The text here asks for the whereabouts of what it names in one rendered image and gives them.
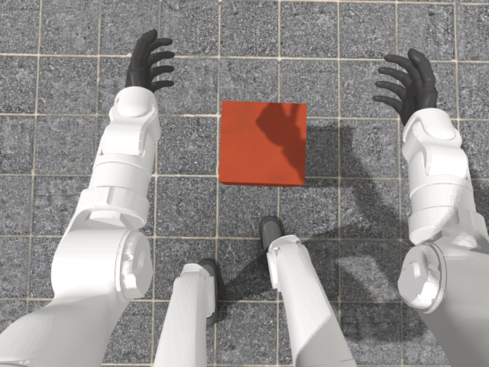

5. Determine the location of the robot left forearm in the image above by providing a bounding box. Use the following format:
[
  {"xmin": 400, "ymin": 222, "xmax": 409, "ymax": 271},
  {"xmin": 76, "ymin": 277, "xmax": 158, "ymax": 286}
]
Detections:
[{"xmin": 51, "ymin": 86, "xmax": 161, "ymax": 291}]

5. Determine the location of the left robot upper arm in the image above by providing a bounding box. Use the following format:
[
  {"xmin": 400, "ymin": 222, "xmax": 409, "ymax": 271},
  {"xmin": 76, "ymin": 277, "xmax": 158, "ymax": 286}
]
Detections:
[{"xmin": 0, "ymin": 228, "xmax": 153, "ymax": 367}]

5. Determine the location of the right robot foot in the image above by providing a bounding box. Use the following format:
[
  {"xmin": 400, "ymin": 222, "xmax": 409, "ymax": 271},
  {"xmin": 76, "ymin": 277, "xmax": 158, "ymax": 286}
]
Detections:
[{"xmin": 259, "ymin": 216, "xmax": 283, "ymax": 276}]

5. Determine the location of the robot left hand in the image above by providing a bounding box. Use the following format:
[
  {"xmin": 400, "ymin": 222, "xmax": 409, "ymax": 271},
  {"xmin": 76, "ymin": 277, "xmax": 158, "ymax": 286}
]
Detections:
[{"xmin": 125, "ymin": 29, "xmax": 175, "ymax": 93}]

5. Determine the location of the right robot upper arm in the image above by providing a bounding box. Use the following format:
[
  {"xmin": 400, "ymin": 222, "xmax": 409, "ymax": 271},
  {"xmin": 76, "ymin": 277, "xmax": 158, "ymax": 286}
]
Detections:
[{"xmin": 397, "ymin": 242, "xmax": 489, "ymax": 367}]

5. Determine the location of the carton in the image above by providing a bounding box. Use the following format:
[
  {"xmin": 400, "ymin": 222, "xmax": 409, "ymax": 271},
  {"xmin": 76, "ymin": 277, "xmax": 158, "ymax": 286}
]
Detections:
[{"xmin": 219, "ymin": 101, "xmax": 307, "ymax": 187}]

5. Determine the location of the robot right forearm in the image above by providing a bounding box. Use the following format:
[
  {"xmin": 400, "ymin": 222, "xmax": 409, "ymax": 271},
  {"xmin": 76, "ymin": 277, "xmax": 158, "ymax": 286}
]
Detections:
[{"xmin": 402, "ymin": 108, "xmax": 489, "ymax": 255}]

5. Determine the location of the robot left shin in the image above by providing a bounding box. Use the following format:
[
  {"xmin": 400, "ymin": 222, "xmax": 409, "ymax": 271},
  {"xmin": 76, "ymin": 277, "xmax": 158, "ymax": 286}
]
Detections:
[{"xmin": 173, "ymin": 264, "xmax": 212, "ymax": 316}]

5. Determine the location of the robot right hand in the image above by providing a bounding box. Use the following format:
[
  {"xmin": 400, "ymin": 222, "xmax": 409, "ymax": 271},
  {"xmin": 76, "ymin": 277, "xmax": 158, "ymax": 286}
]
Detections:
[{"xmin": 373, "ymin": 48, "xmax": 438, "ymax": 126}]

